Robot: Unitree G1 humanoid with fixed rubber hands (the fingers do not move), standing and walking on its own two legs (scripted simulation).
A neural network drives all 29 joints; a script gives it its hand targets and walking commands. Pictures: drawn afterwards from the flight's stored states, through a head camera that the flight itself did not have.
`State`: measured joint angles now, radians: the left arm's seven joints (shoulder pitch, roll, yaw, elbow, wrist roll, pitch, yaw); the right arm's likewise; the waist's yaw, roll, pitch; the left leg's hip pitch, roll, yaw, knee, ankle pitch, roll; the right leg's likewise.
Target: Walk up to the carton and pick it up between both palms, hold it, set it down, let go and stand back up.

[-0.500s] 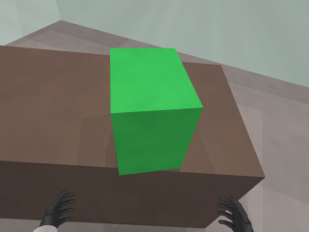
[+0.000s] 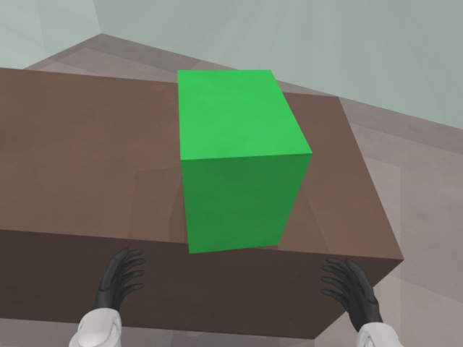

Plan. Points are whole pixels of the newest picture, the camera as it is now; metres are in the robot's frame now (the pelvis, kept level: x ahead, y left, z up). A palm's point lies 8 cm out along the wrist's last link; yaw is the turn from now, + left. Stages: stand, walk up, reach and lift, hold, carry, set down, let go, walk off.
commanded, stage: reach and lift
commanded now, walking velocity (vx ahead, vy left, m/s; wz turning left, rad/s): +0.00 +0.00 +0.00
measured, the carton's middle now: (230, 161) +0.47 +0.06 +0.06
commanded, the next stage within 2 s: none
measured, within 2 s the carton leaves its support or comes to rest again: neither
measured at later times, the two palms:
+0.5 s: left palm (119, 256) +0.23 +0.20 +0.06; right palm (357, 259) +0.28 -0.17 +0.06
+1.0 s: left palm (121, 209) +0.29 +0.21 +0.10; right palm (361, 213) +0.34 -0.18 +0.10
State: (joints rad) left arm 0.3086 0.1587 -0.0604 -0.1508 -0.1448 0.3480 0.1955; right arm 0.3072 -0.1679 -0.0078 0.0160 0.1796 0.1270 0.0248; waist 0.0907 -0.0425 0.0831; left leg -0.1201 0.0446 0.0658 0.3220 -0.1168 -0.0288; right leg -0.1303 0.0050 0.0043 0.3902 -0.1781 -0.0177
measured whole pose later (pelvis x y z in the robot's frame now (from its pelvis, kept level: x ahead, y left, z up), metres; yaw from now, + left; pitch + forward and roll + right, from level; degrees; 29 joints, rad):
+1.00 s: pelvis +0.03 -0.02 +0.00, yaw +0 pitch -3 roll +1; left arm -0.05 0.16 0.19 -0.33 -0.17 0.72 0.11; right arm -0.13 -0.29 0.11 -0.08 0.42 0.34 -0.21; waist 0.06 -0.04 0.09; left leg -0.09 0.08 0.06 0.27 -0.13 -0.07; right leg -0.11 0.04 0.00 0.36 -0.20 -0.05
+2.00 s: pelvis +0.02 -0.01 +0.00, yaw +0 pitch +7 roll +0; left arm -0.78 0.29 0.19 0.23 -0.18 0.83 0.17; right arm -0.91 -0.40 0.14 0.59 0.52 0.45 -0.11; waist 0.08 -0.03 -0.05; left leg -0.35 0.08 0.05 0.38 -0.15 -0.05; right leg -0.32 0.04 -0.01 0.37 -0.17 -0.03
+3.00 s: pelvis +0.01 -0.01 -0.01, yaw +1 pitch +16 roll -1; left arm -0.81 0.11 0.19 0.88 -0.09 0.12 0.17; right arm -0.94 -0.20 0.02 1.06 0.27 0.04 -0.12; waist 0.12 -0.01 -0.15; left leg -0.58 0.09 0.02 0.47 -0.15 -0.05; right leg -0.53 0.05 -0.04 0.42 -0.16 -0.03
